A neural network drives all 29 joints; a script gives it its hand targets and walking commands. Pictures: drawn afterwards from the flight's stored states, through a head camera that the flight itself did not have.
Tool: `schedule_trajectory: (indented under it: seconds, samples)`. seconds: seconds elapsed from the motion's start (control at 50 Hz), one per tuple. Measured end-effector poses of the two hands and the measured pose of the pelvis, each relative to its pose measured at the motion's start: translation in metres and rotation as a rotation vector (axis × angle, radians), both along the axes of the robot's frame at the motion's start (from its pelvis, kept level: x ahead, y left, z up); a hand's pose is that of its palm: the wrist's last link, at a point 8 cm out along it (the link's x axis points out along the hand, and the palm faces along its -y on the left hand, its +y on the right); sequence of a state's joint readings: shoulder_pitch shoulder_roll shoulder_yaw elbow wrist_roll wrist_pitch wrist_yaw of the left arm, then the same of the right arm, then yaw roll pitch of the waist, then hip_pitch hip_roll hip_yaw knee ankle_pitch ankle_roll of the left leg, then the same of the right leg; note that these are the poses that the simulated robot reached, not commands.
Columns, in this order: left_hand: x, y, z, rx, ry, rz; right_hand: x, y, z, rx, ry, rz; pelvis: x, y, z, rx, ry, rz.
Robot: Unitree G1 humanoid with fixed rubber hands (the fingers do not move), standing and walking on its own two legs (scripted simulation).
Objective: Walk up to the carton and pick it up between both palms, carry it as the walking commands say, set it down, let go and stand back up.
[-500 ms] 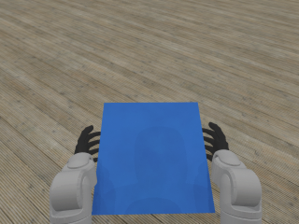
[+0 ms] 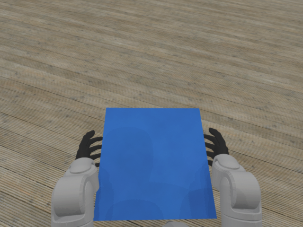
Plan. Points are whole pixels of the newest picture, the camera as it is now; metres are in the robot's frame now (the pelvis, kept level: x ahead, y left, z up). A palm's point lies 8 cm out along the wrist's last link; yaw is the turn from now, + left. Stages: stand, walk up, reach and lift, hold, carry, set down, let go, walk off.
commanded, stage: carry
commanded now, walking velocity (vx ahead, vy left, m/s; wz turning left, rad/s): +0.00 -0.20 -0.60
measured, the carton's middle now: (152, 167) +0.28 +0.00 +0.01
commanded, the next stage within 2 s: none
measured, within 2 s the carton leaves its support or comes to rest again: neither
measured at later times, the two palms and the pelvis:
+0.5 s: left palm (194, 170) +0.23 -0.09 +0.08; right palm out of the picture +0.14 -0.38 +0.08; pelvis -0.06 -0.15 -0.01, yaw -17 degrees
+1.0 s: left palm out of the picture +0.15 -0.30 +0.10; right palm out of the picture -0.04 -0.55 +0.09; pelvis -0.16 -0.26 -0.01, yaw -36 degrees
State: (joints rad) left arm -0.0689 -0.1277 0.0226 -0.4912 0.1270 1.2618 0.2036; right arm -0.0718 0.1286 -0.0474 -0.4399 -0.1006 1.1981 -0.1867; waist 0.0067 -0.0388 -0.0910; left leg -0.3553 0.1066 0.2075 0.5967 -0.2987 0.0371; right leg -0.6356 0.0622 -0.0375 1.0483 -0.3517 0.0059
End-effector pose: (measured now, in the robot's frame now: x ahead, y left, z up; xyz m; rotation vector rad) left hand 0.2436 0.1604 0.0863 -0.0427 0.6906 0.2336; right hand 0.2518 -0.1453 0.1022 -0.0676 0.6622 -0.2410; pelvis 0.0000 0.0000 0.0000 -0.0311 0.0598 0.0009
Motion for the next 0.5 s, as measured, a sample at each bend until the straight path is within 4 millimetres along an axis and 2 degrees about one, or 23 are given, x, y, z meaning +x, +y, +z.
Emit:
schedule_trajectory:
  seconds: [0.1,0.18,0.26,0.32,0.4,0.5]
  samples:
    - [0.013,-0.044,0.016,0.005,-0.025,-0.082,-0.014,-0.044,0.014,0.002,-0.021,-0.088,-0.007,-0.024,0.008,-0.025,0.0,-0.065]
    - [0.021,-0.092,0.022,0.018,-0.043,-0.138,-0.024,-0.089,0.015,0.013,-0.037,-0.152,-0.014,-0.053,0.006,-0.028,0.014,-0.124]
    - [0.024,-0.151,0.014,0.041,-0.052,-0.189,-0.038,-0.146,0.0,0.036,-0.046,-0.208,-0.022,-0.094,-0.009,-0.005,0.023,-0.172]
    - [0.019,-0.19,0.003,0.082,-0.016,-0.248,-0.056,-0.182,-0.02,0.079,-0.01,-0.265,-0.032,-0.115,-0.013,0.003,0.026,-0.198]
    - [0.005,-0.223,-0.009,0.095,0.04,-0.303,-0.087,-0.211,-0.033,0.095,0.045,-0.316,-0.046,-0.133,-0.008,0.031,0.019,-0.236]
    - [-0.009,-0.248,-0.009,0.07,0.002,-0.339,-0.11,-0.233,-0.026,0.07,0.007,-0.351,-0.06,-0.15,-0.01,0.028,0.013,-0.293]
